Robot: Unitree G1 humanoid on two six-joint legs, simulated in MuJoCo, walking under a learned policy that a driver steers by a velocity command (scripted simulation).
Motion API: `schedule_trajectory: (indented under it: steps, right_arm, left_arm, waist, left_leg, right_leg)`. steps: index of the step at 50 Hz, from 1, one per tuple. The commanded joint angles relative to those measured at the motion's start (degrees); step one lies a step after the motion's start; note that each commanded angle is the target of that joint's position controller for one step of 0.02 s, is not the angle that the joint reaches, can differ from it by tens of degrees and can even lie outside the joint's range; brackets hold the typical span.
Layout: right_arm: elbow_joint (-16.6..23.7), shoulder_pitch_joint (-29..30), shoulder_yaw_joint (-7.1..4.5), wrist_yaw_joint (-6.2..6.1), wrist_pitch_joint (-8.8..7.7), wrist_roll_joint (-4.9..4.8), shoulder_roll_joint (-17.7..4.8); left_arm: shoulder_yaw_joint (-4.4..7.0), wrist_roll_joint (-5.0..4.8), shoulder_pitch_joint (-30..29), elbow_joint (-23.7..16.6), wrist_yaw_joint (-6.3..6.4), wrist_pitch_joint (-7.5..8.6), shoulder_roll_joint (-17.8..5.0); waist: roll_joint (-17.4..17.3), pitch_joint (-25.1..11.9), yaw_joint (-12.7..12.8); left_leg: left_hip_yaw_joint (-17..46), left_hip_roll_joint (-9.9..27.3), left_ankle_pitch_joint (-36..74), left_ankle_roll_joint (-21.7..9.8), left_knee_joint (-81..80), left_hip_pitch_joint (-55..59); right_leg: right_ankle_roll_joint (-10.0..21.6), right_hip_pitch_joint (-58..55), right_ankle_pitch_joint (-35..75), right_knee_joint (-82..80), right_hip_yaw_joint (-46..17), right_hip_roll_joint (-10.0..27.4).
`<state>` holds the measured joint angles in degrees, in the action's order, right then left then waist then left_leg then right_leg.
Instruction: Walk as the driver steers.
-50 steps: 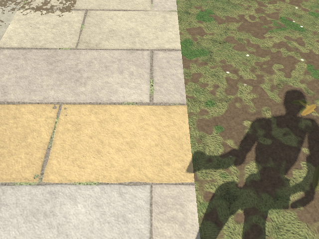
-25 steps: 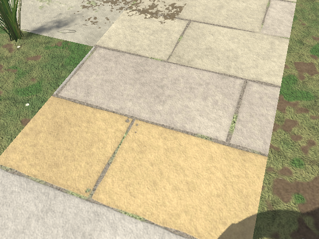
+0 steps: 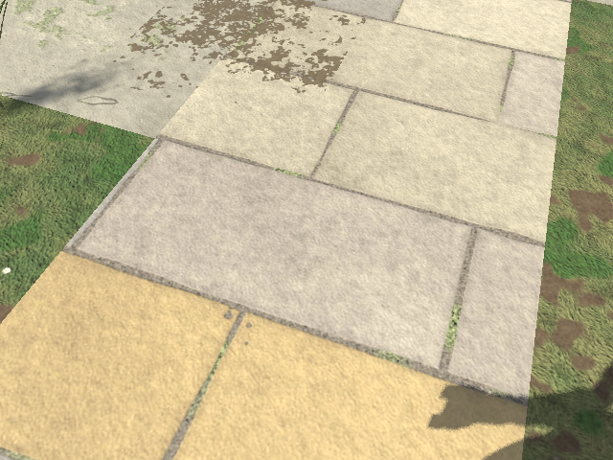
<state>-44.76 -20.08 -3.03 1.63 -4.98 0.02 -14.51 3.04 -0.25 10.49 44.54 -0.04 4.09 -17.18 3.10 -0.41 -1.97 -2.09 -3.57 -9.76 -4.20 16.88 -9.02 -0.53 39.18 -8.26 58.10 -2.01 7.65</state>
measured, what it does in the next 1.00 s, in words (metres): walks ahead: right foot, then left foot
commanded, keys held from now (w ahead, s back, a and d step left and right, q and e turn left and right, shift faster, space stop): w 0.52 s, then w+e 0.14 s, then e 0.34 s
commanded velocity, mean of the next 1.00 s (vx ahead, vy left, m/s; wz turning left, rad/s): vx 0.42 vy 0.00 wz -0.15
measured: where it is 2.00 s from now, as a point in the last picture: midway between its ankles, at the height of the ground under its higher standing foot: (378, 317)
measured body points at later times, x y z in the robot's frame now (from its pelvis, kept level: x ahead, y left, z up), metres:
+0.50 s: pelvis +0.27 -0.07 +0.00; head +0.29 -0.08 +0.45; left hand +0.34 +0.20 -0.12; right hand +0.38 -0.35 -0.12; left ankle +0.29 +0.10 -0.66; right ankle +0.29 -0.15 -0.75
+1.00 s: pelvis +0.47 -0.02 -0.01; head +0.52 -0.02 +0.44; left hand +0.62 +0.25 -0.14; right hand +0.58 -0.31 -0.11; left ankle +0.57 +0.07 -0.75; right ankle +0.44 -0.16 -0.67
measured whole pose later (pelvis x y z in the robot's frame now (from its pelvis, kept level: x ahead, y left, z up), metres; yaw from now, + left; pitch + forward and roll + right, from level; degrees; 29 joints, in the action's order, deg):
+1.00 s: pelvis +0.47 -0.02 -0.01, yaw -13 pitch +2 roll +0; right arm -44.4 -5.5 -2.7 -0.3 -3.0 1.7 -13.8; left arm 4.8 -1.1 14.7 43.6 2.2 -2.0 -18.1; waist 2.3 3.0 1.0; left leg -5.7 2.0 -6.3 -1.7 25.5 -21.3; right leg -3.4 32.8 -25.6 65.5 -1.1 2.5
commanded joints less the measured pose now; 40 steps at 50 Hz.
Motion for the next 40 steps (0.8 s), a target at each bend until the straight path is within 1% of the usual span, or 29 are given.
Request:
schedule_trajectory:
  steps: [1,3,6,7,9,11,12,13,14,15,16,17,18,19,20,21,22,23,24,26,28,31,33,34,35,37,38,39,40]
  right_arm:
    - [2.9,2.2,-1.74,-0.94,-0.96,-0.21,-7.8]
    - [1.9,0.7,-1.87,-1.31,-0.65,-0.42,-8.8]
    - [0.0,-2.3,-2.11,-1.53,-0.19,-0.87,-10.1]
    - [-0.7,-3.1,-2.14,-1.59,0.05,-0.97,-10.2]
    - [-1.7,-3.8,-2.30,-1.79,0.54,-1.17,-10.5]
    - [-2.3,-3.3,-2.53,-2.01,1.03,-1.27,-11.1]
    - [-2.4,-2.4,-2.64,-2.08,1.27,-1.25,-11.6]
    - [-2.3,-1.3,-2.56,-2.15,1.60,-1.17,-11.7]
    - [-1.9,-1.3,-1.86,-2.29,1.72,-0.69,-10.1]
    - [-0.1,-6.3,-0.14,-2.11,0.98,0.03,-4.9]
    - [-1.2,-9.2,0.81,-1.65,-0.31,-0.30,-2.4]
    - [-0.7,-4.0,-0.71,-1.23,-1.06,-1.77,-8.5]
    - [0.8,1.0,-0.94,-1.15,-1.41,-2.26,-9.5]
    - [1.2,3.6,-0.90,-1.42,-1.34,-1.52,-8.8]
    - [1.2,3.8,-1.20,-1.61,-0.84,-0.87,-8.2]
    - [0.7,2.2,-1.21,-1.67,-0.13,-0.84,-7.2]
    - [0.2,1.1,-1.06,-1.78,0.50,-0.81,-6.0]
    - [0.0,0.8,-1.02,-1.93,0.99,-0.72,-5.4]
    - [0.4,1.9,-1.03,-2.09,1.26,-0.53,-5.2]
    - [1.7,6.1,-1.00,-2.27,1.29,-0.13,-5.0]
    - [2.9,10.4,-0.84,-2.12,0.81,0.19,-4.4]
    - [4.4,16.6,-0.44,-1.48,0.00,-0.11,-3.3]
    - [5.3,20.1,-0.32,-0.88,-0.50,-0.47,-3.4]
    - [5.8,21.7,-0.32,-0.58,-0.82,-0.43,-3.5]
    - [6.3,22.6,-0.39,-0.29,-1.18,-0.29,-3.8]
    - [6.3,21.0,-1.11,-0.08,-1.77,0.06,-5.8]
    - [5.7,18.7,-1.54,-0.21,-2.00,0.28,-6.9]
    - [4.0,13.4,-2.20,-0.59,-2.20,0.67,-8.1]
    - [2.9,7.1,-3.03,-1.14,-2.40,1.57,-11.2]
  left_arm:
    - [0.29,0.19,-1.0,-3.3,-0.15,0.36,-1.6]
    - [-0.09,-0.04,-5.0,-4.4,-0.70,0.76,-0.8]
    - [-0.35,-0.50,-10.4,-6.2,-1.64,1.20,-0.8]
    - [-0.37,-0.60,-11.7,-6.9,-1.99,1.34,-1.0]
    - [-0.32,-0.68,-13.2,-8.1,-2.68,1.66,-1.5]
    - [-0.06,-0.60,-11.9,-8.3,-3.11,1.95,-2.5]
    - [0.34,-0.49,-9.4,-7.7,-3.07,2.06,-3.3]
    - [1.25,-0.28,-3.6,-6.1,-2.76,2.08,-4.7]
    - [2.60,-0.06,5.8,-3.5,-2.17,2.03,-7.7]
    - [3.90,1.23,13.9,-2.6,-1.66,1.92,-13.6]
    - [3.57,0.51,16.6,-1.5,-2.05,1.67,-12.6]
    - [2.32,-0.21,14.2,-1.9,-1.95,1.64,-8.3]
    - [1.79,-0.44,9.7,-2.6,-1.77,1.47,-7.0]
    - [1.35,-0.10,5.9,-3.1,-1.81,1.32,-5.7]
    - [0.91,0.46,3.6,-3.4,-2.01,1.46,-4.2]
    - [0.75,0.81,2.6,-3.4,-2.13,1.74,-3.6]
    - [0.83,0.67,2.5,-3.0,-2.21,2.15,-3.6]
    - [0.94,0.51,2.8,-2.5,-2.17,2.48,-4.0]
    - [1.15,0.49,3.2,-2.0,-1.98,2.65,-4.7]
    - [1.44,0.43,5.0,-0.8,-1.37,2.49,-5.6]
    - [1.50,0.00,7.1,0.2,-0.84,1.96,-5.8]
    - [1.81,-0.59,9.8,1.4,-0.19,1.28,-6.9]
    - [2.01,-0.92,11.7,2.3,0.05,0.82,-7.5]
    - [1.99,-0.91,12.3,2.7,0.21,0.43,-7.3]
    - [2.05,-0.90,12.8,3.1,0.45,-0.04,-7.3]
    - [2.50,-1.00,12.2,3.0,1.04,-0.88,-8.1]
    - [2.73,-1.07,11.0,2.5,1.27,-1.20,-8.4]
    - [2.58,-1.15,9.3,1.7,1.43,-1.42,-7.8]
    - [1.81,-0.61,8.8,0.1,1.45,-1.31,-5.3]
  waist:
    - [-6.4,1.6,1.6]
    - [-6.4,2.6,0.0]
    - [-6.3,4.1,-2.2]
    - [-6.3,4.5,-2.5]
    - [-6.7,4.9,-2.4]
    - [-7.5,3.9,-1.2]
    - [-8.1,2.3,0.4]
    - [-7.8,-1.3,3.8]
    - [-6.2,-7.9,7.6]
    - [4.6,-18.0,7.7]
    - [13.9,-23.6,7.2]
    - [8.1,-16.6,8.1]
    - [4.3,-9.3,7.0]
    - [0.4,-5.0,5.3]
    - [0.4,-2.5,3.4]
    - [1.7,-2.4,1.9]
    - [2.0,-2.3,1.2]
    - [1.8,-1.8,0.7]
    - [1.3,-1.0,0.6]
    - [0.2,0.6,1.4]
    - [-0.2,1.5,2.7]
    - [0.1,2.7,4.7]
    - [0.3,3.4,5.9]
    - [0.3,4.1,6.2]
    - [0.8,4.1,6.2]
    - [2.8,2.1,4.6]
    - [3.5,0.4,3.2]
    - [3.1,-2.6,0.5]
    - [0.0,-9.1,-1.8]
  left_leg:
    - [8.9,14.4,14.4,-9.4,-8.9,0.3]
    - [7.6,14.2,12.3,-8.5,-9.1,1.2]
    - [7.7,15.6,9.4,-8.2,-8.2,4.6]
    - [8.0,16.3,9.4,-8.0,-7.4,6.3]
    - [8.7,17.9,10.7,-7.3,-5.3,9.7]
    - [9.0,18.7,15.4,-6.2,-2.6,11.9]
    - [8.4,18.2,22.5,-5.5,0.4,12.3]
    - [6.5,16.1,32.0,-4.3,7.5,11.6]
    - [3.9,12.8,32.4,-2.5,19.4,6.0]
    - [0.8,6.3,12.8,1.2,42.2,-14.1]
    - [6.9,-0.4,-23.3,2.6,54.1,-27.8]
    - [10.0,3.3,-21.7,1.9,59.4,-34.3]
    - [7.8,6.4,-16.1,1.3,58.2,-35.9]
    - [6.5,8.7,-11.3,1.5,54.9,-33.7]
    - [6.6,10.4,-8.2,1.7,51.7,-30.6]
    - [6.8,11.3,-6.2,1.9,50.1,-27.2]
    - [6.3,11.4,-5.2,2.4,49.1,-25.6]
    - [6.0,11.5,-4.1,2.9,47.7,-25.5]
    - [5.9,11.7,-2.3,3.4,45.9,-26.8]
    - [5.8,12.1,2.8,4.4,40.3,-30.4]
    - [5.4,11.5,8.6,4.8,32.7,-31.0]
    - [4.6,9.2,14.5,5.4,21.7,-28.4]
    - [4.2,7.9,15.1,5.7,17.3,-26.7]
    - [4.2,7.1,14.8,5.6,15.3,-26.0]
    - [4.2,6.2,14.1,5.3,13.5,-25.1]
    - [5.0,4.9,12.0,4.2,10.5,-21.1]
    - [4.7,4.3,11.6,3.3,9.2,-17.3]
    - [3.6,3.9,15.1,2.1,6.4,-9.6]
    - [6.9,9.5,28.8,-0.5,8.5,3.7]
  right_leg:
    - [-0.4,1.8,9.3,-8.7,-0.8,0.6]
    - [0.0,0.7,13.6,-15.8,0.1,-0.6]
    - [0.5,0.2,14.2,-22.0,1.1,-2.0]
    - [0.9,0.7,13.2,-23.5,1.0,-2.3]
    - [2.3,0.9,9.7,-25.9,0.9,-2.8]
    - [3.8,-2.5,5.5,-27.8,1.7,-3.8]
    - [4.7,-7.0,3.8,-28.5,3.0,-5.2]
    - [6.1,-15.6,4.1,-30.1,5.0,-7.4]
    - [8.1,-30.1,6.5,-28.8,3.6,-6.0]
    - [15.5,-53.5,5.3,-28.2,-17.5,8.9]
    - [20.4,-62.4,-4.2,-37.7,-39.1,15.3]
    - [17.4,-57.8,-10.4,-39.7,-35.3,13.6]
    - [15.3,-49.2,-8.2,-40.8,-27.2,11.8]
    - [14.3,-40.9,-3.3,-42.4,-21.4,9.5]
    - [13.6,-34.8,0.8,-44.5,-17.2,7.3]
    - [13.6,-31.4,2.4,-46.3,-14.7,6.1]
    - [14.1,-29.5,4.5,-47.8,-12.8,5.4]
    - [14.5,-28.5,6.8,-48.8,-10.8,5.1]
    - [14.8,-28.0,8.7,-49.6,-9.3,5.0]
    - [14.8,-29.3,11.5,-50.6,-7.3,4.9]
    - [13.8,-30.3,12.1,-50.8,-5.9,3.6]
    - [12.7,-30.9,9.3,-50.4,-4.9,2.4]
    - [12.7,-32.0,7.5,-49.2,-5.8,3.0]
    - [12.4,-32.7,10.1,-47.4,-6.2,3.1]
    - [11.9,-33.8,13.6,-45.1,-6.8,3.2]
    - [9.8,-36.1,18.8,-39.5,-8.8,3.4]
    - [8.7,-36.4,21.0,-36.2,-9.6,3.0]
    - [7.0,-35.1,23.4,-30.5,-8.8,0.4]
    - [4.5,-29.0,16.3,-19.9,-6.9,-3.6]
